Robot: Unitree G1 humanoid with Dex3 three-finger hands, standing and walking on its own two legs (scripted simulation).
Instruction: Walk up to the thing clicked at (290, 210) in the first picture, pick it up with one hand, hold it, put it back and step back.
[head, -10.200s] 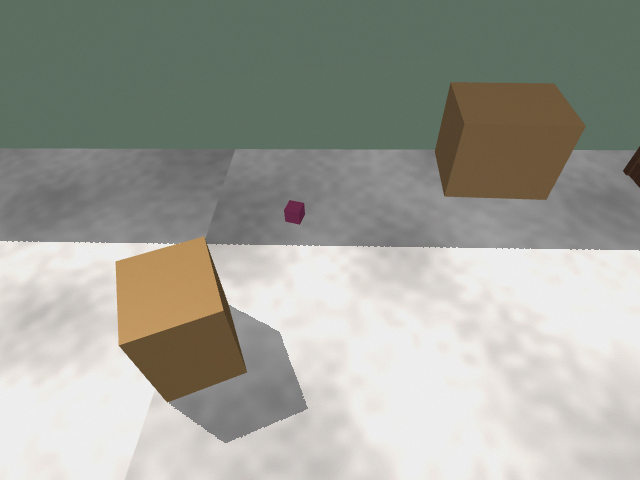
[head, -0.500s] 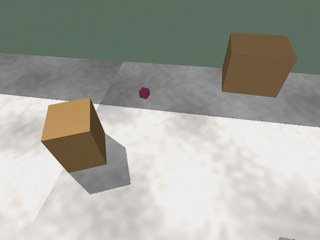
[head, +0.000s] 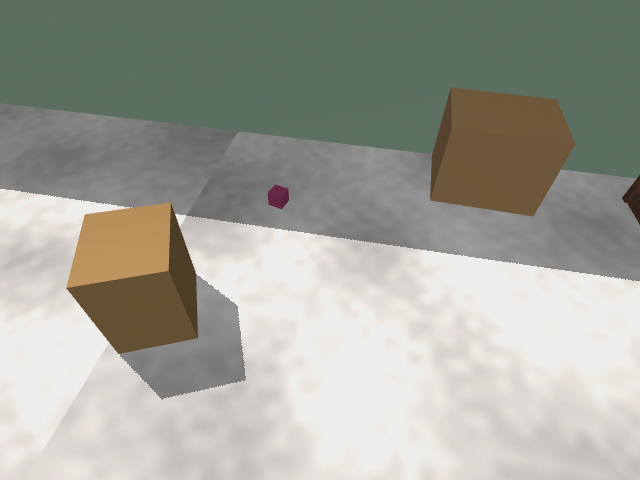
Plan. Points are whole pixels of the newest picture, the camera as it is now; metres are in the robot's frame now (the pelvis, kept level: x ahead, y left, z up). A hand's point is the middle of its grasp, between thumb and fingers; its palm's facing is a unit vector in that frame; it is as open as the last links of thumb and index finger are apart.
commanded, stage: walk up
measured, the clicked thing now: (278, 196) +1.46 +0.15 -0.74
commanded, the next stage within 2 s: stand in 0.14 s
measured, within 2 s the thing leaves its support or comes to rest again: neither
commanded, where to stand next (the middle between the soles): +0.07 +0.00 m, yaw -2 degrees
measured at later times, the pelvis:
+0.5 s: pelvis -0.01 -0.01 +0.01, yaw -1 degrees
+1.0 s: pelvis -0.01 -0.02 +0.01, yaw -2 degrees
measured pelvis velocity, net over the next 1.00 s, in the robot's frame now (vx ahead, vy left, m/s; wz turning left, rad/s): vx -0.01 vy -0.02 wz -0.04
